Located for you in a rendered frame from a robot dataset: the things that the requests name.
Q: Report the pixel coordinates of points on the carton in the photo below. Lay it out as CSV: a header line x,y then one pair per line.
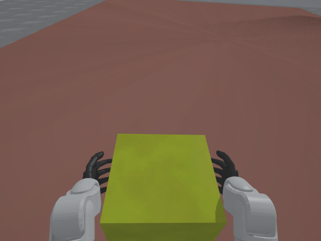
x,y
162,188

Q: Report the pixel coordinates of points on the left robot hand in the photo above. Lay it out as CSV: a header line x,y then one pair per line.
x,y
93,172

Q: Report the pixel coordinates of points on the robot right forearm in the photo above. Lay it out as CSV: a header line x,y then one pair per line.
x,y
254,214

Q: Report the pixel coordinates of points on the right robot hand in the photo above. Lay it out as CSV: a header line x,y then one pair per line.
x,y
228,169

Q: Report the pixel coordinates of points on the robot left forearm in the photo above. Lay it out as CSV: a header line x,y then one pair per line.
x,y
73,215

